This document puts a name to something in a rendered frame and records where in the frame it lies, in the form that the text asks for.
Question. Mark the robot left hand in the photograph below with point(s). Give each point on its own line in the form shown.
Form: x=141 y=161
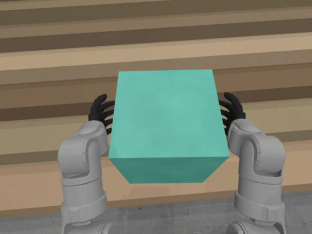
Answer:
x=97 y=109

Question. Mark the robot left forearm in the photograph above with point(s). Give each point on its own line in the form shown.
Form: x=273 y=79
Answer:
x=81 y=175

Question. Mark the robot right forearm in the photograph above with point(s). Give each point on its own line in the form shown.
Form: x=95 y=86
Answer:
x=261 y=164

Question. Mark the carton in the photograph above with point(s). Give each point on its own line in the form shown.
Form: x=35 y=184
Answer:
x=167 y=127

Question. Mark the left robot upper arm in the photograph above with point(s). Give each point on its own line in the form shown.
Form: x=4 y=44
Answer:
x=95 y=227

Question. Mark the robot right hand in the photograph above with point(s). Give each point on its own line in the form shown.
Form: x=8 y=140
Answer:
x=235 y=110

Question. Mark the right robot upper arm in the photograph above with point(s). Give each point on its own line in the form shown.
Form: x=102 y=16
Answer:
x=249 y=227

